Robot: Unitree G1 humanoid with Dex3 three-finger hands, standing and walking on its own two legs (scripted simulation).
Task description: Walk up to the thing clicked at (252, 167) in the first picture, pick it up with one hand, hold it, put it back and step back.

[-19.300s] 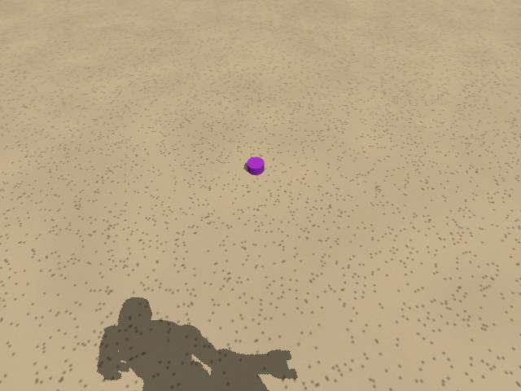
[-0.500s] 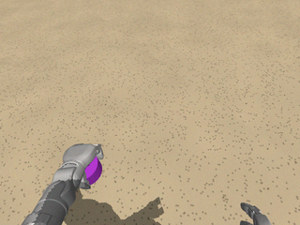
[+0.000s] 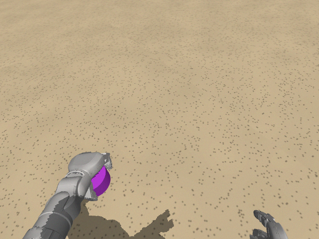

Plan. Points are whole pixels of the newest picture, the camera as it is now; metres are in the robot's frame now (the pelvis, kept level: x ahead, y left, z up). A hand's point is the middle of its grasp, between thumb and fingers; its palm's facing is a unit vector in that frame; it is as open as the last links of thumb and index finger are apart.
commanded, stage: hold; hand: left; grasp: from above
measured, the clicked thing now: (92, 178) +0.30 +0.23 -0.06
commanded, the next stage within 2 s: crouch in 0.52 s
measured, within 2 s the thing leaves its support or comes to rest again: neither
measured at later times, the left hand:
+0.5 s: hand (92, 181) +0.29 +0.22 -0.04, palm faces -0.46 -0.06 -0.89, open 10.9 cm
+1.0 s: hand (96, 189) +0.29 +0.23 -0.10, palm faces -0.47 -0.03 -0.88, open 10.9 cm
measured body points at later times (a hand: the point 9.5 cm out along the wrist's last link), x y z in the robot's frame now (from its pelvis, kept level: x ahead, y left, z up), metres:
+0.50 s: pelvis +0.00 +0.00 +0.00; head +0.01 -0.02 +0.45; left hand +0.31 +0.22 +0.01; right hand +0.15 -0.25 -0.12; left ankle +0.01 +0.13 -0.74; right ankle +0.02 -0.13 -0.74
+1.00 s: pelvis +0.00 +0.00 -0.01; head +0.05 -0.01 +0.43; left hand +0.31 +0.23 -0.05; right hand +0.13 -0.26 -0.13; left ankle +0.01 +0.13 -0.74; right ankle +0.02 -0.13 -0.74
